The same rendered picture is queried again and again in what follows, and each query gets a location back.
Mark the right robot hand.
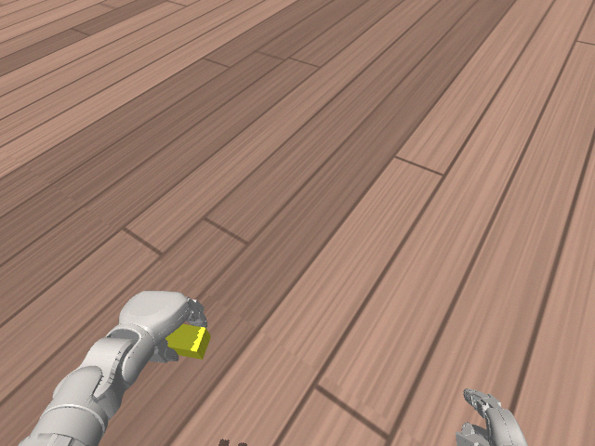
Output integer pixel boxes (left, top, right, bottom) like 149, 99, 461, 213
456, 388, 528, 446

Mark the small box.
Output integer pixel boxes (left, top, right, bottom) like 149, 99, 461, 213
165, 324, 211, 360

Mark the left robot hand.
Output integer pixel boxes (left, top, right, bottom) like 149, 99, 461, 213
119, 291, 207, 363

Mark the left robot arm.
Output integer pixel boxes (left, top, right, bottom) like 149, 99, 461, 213
18, 323, 154, 446

